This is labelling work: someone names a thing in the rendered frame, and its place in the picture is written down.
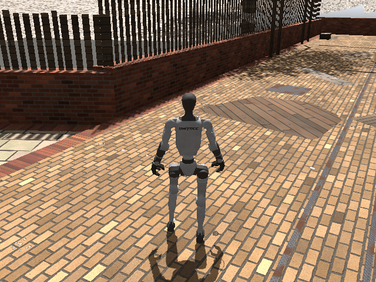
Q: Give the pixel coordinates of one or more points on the robot left hand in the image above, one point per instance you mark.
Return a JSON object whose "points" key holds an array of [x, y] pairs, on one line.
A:
{"points": [[154, 167]]}

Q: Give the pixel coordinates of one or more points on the robot right shin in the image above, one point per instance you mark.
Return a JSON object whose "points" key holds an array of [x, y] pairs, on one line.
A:
{"points": [[201, 216]]}

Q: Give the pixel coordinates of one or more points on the robot right forearm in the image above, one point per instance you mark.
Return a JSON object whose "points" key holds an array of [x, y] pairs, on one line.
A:
{"points": [[217, 154]]}

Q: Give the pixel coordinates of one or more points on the robot right foot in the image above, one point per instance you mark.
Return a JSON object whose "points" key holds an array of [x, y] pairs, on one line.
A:
{"points": [[199, 238]]}

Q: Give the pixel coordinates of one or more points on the robot left upper arm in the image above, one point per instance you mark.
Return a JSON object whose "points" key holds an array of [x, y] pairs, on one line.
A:
{"points": [[170, 123]]}

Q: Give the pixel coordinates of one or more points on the robot left forearm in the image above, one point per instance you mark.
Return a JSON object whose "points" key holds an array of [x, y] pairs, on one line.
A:
{"points": [[159, 155]]}

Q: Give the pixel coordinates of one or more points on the robot right hand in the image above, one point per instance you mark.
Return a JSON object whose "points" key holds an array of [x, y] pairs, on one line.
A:
{"points": [[215, 163]]}

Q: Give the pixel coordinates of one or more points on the robot right upper arm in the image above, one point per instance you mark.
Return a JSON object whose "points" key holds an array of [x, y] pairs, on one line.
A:
{"points": [[210, 134]]}

